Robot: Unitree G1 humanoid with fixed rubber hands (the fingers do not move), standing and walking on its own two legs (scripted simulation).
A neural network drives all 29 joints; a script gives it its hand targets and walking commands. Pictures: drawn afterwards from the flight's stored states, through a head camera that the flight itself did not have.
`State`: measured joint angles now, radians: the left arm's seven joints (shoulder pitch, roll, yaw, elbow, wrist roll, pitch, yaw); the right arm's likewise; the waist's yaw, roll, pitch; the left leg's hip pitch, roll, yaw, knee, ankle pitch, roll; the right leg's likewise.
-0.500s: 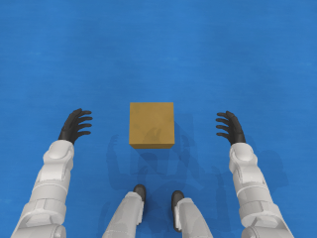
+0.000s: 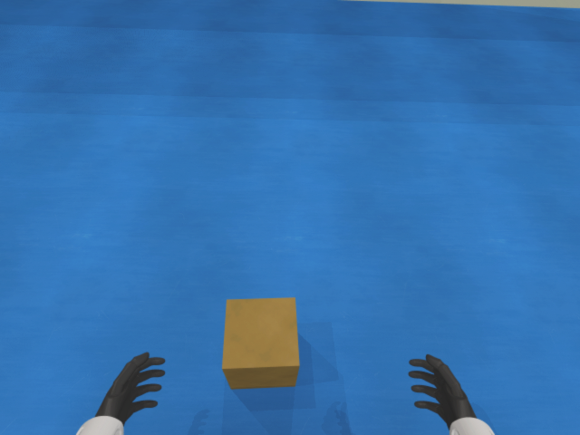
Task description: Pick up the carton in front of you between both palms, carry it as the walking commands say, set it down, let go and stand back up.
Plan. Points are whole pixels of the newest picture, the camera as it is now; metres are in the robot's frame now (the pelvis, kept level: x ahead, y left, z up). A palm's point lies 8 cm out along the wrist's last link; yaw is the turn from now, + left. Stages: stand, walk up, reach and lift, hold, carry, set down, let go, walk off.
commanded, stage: let go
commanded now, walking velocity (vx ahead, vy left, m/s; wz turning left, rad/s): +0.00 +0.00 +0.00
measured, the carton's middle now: (262, 344) +0.44 +0.07 -0.65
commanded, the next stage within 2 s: stand in 0.36 s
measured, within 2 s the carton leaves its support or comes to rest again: neither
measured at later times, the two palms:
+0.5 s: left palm (84, 411) +0.16 +0.28 -0.08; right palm (469, 429) +0.15 -0.25 -0.08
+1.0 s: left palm (66, 419) +0.15 +0.31 -0.09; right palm out of the picture +0.14 -0.27 -0.09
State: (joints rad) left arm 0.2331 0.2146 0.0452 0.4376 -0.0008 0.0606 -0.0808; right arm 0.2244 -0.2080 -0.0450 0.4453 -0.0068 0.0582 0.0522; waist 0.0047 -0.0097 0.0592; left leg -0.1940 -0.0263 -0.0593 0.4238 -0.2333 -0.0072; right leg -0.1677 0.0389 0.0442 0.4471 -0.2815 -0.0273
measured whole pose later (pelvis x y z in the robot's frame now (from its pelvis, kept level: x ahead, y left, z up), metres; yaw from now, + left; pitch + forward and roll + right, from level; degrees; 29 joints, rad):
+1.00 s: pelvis +0.02 +0.02 +0.00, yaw -1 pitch -1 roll +0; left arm 0.18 0.35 0.02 0.77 0.03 0.01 0.02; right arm 0.15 -0.33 -0.03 0.83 -0.03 0.00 -0.02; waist 0.00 -0.02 0.01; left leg -0.16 -0.04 -0.03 0.46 -0.29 0.03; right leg -0.13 0.02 0.07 0.45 -0.32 0.00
